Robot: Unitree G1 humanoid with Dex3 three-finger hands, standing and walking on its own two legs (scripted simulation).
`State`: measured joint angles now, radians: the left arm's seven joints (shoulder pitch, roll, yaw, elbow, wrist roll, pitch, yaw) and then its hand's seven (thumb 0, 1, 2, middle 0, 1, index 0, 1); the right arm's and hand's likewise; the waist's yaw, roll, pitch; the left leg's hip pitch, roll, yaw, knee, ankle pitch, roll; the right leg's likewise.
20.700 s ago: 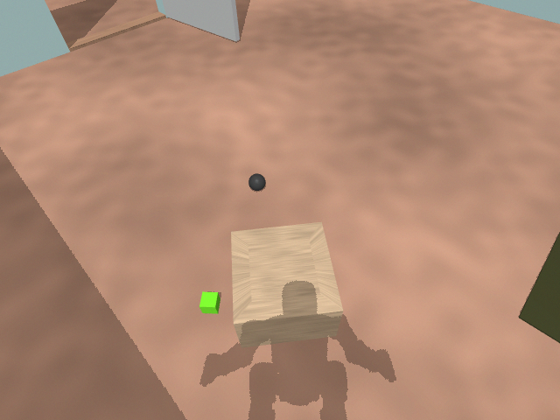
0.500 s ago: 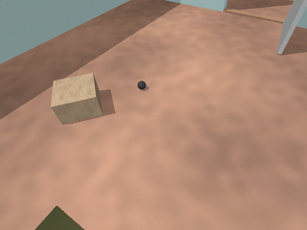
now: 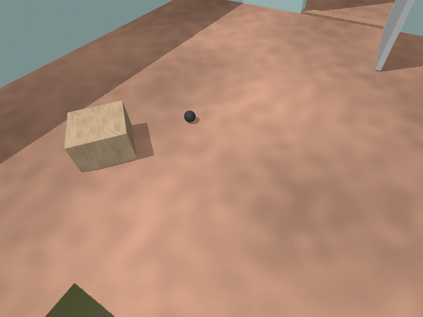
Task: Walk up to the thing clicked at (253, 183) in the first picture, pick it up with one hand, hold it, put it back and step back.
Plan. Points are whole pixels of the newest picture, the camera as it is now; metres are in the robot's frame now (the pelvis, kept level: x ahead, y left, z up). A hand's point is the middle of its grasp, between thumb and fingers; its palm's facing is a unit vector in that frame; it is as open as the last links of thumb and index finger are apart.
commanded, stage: stand
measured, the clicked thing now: (189, 116) +1.51 +0.20 -0.74
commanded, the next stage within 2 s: none
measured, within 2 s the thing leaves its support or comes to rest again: neither
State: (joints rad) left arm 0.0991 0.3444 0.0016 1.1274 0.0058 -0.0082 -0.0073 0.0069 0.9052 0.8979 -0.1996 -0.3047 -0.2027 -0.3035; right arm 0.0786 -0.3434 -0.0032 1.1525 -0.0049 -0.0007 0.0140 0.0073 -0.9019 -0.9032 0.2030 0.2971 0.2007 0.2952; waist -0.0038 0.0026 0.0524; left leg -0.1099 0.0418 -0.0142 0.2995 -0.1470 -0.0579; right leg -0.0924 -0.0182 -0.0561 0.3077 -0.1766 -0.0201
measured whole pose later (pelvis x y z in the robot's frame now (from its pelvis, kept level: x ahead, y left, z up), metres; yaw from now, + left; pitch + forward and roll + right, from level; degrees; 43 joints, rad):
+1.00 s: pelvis +0.01 -0.01 +0.00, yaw -1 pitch -2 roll +1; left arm 0.12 0.35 0.00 1.12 0.01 -0.01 0.00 0.01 0.91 0.90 -0.20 -0.30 -0.20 -0.30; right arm 0.11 -0.35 0.01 1.12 -0.01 0.00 0.01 0.01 -0.90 -0.90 0.20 0.30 0.20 0.30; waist 0.00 0.01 0.04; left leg -0.10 0.07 0.00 0.31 -0.17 -0.07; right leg -0.08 0.01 -0.04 0.31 -0.19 -0.04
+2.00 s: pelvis +0.01 -0.01 +0.00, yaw -2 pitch -2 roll +1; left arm 0.12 0.35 0.00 1.12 0.01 -0.01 0.00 0.01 0.91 0.90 -0.20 -0.30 -0.20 -0.30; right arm 0.12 -0.35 0.01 1.12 -0.01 0.00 0.01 0.01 -0.90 -0.90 0.20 0.30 0.20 0.30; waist 0.00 0.00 0.04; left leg -0.09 0.07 0.01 0.30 -0.17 -0.07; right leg -0.09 0.00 -0.03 0.31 -0.19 -0.03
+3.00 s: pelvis +0.02 +0.00 +0.00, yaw -2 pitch -2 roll +1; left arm 0.13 0.35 0.00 1.12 0.01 -0.01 0.00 0.01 0.91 0.90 -0.20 -0.30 -0.20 -0.30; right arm 0.13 -0.35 0.01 1.11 -0.01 0.00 0.01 0.01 -0.90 -0.90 0.20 0.30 0.20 0.30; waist 0.00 0.00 0.05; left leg -0.09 0.06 0.02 0.31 -0.18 -0.06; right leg -0.08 0.00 -0.03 0.31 -0.19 -0.03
